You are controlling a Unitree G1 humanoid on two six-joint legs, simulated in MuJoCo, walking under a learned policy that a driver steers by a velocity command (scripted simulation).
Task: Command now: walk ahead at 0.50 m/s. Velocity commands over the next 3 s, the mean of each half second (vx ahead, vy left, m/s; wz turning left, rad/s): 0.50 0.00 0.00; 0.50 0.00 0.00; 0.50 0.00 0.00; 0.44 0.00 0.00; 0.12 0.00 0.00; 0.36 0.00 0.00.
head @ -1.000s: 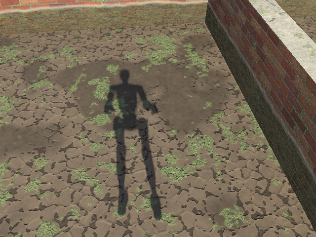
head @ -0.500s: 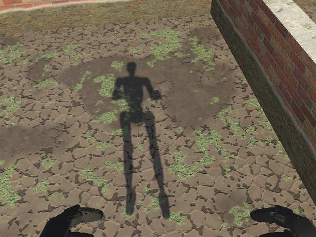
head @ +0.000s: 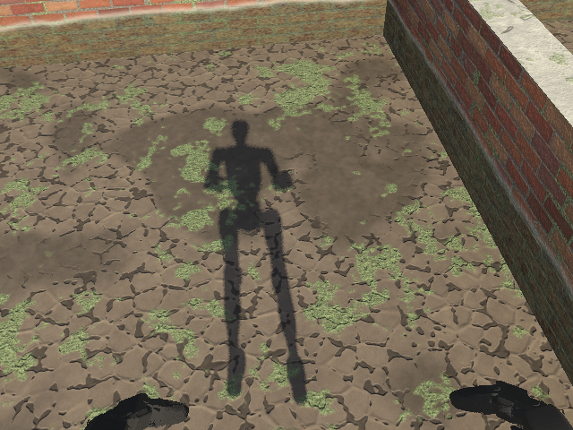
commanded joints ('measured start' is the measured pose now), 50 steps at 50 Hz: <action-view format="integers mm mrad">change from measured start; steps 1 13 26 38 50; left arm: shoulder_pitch -91 -76 -59 -46 -35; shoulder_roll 98 91 87 83 80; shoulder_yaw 36 35 35 35 34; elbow -95 -85 -77 -74 -72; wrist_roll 2 2 3 3 3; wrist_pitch -20 -23 -23 -21 -20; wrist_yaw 5 11 15 19 22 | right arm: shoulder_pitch -101 -85 -80 -76 -72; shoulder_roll -89 -84 -78 -75 -74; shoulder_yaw -33 -31 -30 -29 -27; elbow -104 -91 -74 -58 -45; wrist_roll -1 -3 -4 -5 -5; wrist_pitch -18 -10 -6 -5 -5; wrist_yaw -4 -10 -13 -14 -15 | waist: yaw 4 1 1 1 1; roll -16 -15 -13 -14 -15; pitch -99 -92 -89 -84 -78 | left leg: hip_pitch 146 162 179 187 188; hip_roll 85 83 81 78 76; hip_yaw -96 -104 -113 -119 -124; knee -19 -33 -47 -61 -75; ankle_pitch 320 346 378 387 382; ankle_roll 34 40 45 48 47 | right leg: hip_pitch -78 -76 -65 -55 -48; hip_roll -92 -94 -96 -97 -98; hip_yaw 55 51 45 41 39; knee -51 -63 -79 -95 -109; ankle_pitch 357 360 367 366 359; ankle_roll -23 -18 -11 -6 -3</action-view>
